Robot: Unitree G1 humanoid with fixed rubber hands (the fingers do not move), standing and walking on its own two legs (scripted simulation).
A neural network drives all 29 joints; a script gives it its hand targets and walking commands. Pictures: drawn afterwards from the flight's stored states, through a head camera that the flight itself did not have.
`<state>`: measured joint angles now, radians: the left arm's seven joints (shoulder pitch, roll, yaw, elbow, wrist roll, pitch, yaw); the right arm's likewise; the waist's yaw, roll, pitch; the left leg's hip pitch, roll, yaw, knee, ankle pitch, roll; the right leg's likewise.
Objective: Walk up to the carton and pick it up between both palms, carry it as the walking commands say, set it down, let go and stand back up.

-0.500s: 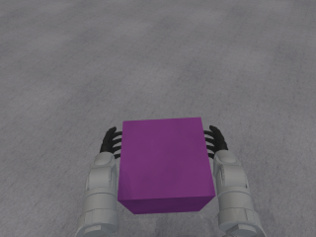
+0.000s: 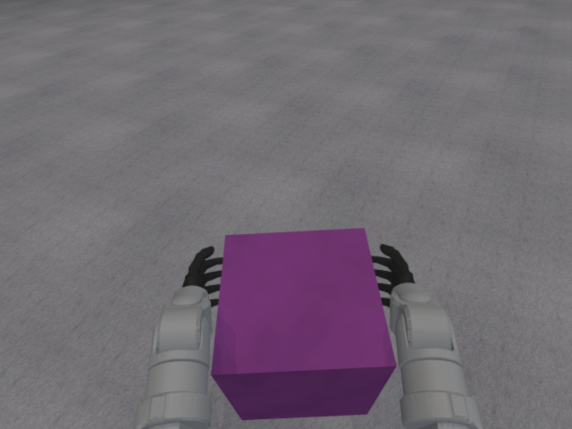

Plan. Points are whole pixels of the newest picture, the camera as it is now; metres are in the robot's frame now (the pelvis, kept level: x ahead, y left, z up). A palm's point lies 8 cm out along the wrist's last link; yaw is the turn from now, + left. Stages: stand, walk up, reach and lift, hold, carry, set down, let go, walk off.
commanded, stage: reach and lift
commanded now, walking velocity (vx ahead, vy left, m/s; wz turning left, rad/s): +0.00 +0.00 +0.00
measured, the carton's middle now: (299, 329) +0.29 +0.00 -0.03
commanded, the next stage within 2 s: hold in 0.88 s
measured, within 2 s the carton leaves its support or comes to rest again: neither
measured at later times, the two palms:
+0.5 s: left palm (195, 297) +0.30 +0.15 +0.05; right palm (400, 291) +0.30 -0.15 +0.05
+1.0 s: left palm (192, 305) +0.28 +0.15 +0.05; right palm (401, 299) +0.28 -0.15 +0.05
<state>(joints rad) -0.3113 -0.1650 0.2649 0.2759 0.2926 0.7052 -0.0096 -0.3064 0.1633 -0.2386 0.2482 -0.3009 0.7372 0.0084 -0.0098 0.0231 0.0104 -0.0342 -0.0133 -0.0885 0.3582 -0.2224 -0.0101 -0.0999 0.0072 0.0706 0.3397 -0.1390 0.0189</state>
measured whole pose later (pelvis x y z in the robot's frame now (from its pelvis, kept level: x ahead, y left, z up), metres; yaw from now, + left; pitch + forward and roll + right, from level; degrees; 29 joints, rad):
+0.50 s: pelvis +0.00 -0.01 +0.00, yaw +0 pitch -6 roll +0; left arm -0.33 -0.17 0.28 0.25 0.31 0.72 -0.02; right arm -0.33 0.17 -0.25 0.23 -0.30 0.75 0.00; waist 0.01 0.03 0.05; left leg -0.02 0.00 -0.10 0.35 -0.21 -0.02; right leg -0.09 0.01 0.06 0.33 -0.13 0.01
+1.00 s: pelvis +0.00 +0.00 +0.00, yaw +0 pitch -8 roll +0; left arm -0.26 -0.15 0.21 0.22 0.29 0.75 -0.01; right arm -0.25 0.15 -0.19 0.19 -0.28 0.78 0.00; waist 0.00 0.02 0.02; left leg 0.01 -0.01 -0.09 0.35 -0.22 -0.01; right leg -0.05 0.01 0.07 0.32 -0.13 0.02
